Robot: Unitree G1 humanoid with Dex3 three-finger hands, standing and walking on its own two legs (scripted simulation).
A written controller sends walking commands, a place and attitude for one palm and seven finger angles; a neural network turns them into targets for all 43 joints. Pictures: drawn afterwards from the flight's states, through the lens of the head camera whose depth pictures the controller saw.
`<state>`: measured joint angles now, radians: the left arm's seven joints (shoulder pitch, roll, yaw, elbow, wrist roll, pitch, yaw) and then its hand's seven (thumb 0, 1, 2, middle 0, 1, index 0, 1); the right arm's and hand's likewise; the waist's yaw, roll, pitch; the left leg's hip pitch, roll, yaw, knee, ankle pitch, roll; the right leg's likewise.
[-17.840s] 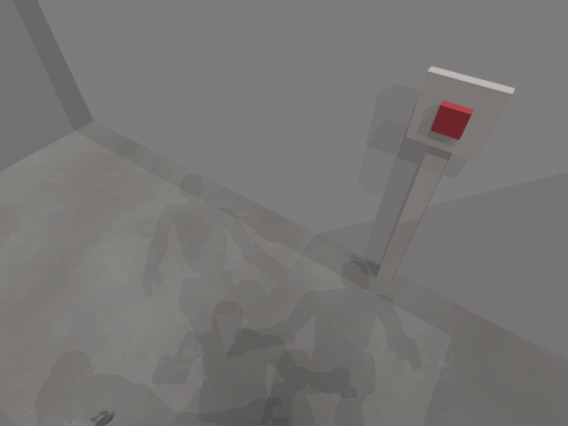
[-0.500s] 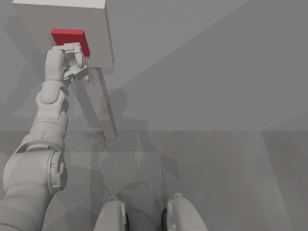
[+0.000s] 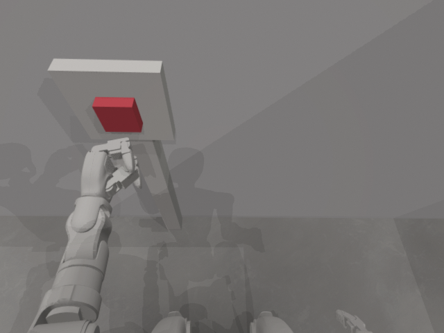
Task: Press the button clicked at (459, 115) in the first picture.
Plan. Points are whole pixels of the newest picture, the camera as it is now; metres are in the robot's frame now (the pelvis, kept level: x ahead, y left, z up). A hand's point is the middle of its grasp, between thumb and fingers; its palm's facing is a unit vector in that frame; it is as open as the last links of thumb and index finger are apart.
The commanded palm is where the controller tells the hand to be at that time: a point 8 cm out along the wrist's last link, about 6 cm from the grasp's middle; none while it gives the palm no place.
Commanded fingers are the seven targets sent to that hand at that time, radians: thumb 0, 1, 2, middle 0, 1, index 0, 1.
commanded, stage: pull the fist back off the button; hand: left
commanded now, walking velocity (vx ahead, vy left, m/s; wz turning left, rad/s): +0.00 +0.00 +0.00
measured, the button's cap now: (119, 113) +0.50 +0.19 +0.08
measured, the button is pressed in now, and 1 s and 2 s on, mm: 0 0 0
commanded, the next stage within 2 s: draw the hand back to the body in 0.16 s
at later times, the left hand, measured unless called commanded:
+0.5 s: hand (116, 190) +0.33 +0.17 +0.08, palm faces +0.00 -1.00 -0.05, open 3.1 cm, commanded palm +0.29 +0.23 +0.09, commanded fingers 0.00 0.90 0.90 -1.30 -1.50 -1.30 -1.50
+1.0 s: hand (54, 230) +0.25 +0.21 +0.14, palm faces +0.24 -0.93 -0.29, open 3.1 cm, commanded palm +0.21 +0.25 +0.17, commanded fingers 0.00 0.90 0.90 -1.30 -1.50 -1.30 -1.50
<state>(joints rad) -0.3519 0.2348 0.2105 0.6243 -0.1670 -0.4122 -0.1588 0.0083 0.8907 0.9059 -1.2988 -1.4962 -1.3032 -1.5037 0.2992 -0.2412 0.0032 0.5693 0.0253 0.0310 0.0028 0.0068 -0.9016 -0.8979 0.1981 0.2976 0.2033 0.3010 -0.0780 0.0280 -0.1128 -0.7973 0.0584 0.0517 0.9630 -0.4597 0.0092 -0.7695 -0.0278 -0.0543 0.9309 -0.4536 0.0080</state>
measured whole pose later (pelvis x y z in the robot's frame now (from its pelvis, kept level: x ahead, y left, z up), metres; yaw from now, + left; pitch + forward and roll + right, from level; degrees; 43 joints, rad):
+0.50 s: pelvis +0.01 -0.01 +0.01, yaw +1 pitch +12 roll +0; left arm -0.08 0.24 0.19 0.32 -0.24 -0.31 -0.21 0.02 0.90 0.90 -1.30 -1.50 -1.30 -1.50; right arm 0.26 -0.24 0.02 0.55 0.04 0.00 -0.03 0.01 -0.90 -0.90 0.20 0.30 0.20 0.30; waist -0.04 0.05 -0.10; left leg -0.64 0.05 0.04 0.87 -0.44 -0.01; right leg -0.62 -0.03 -0.07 0.86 -0.45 -0.01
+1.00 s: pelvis +0.01 -0.01 +0.05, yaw +1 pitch +0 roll +0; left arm 0.30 0.28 0.12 -0.14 -0.07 -0.07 0.06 0.02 0.89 0.90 -1.30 -1.50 -1.31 -1.50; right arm 0.19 -0.24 0.04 0.58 0.03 -0.08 -0.11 0.01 -0.90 -0.90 0.20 0.30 0.20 0.30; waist 0.03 0.05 -0.02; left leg -0.24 0.03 0.05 0.54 -0.31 0.00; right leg -0.21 -0.03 -0.07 0.52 -0.32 0.01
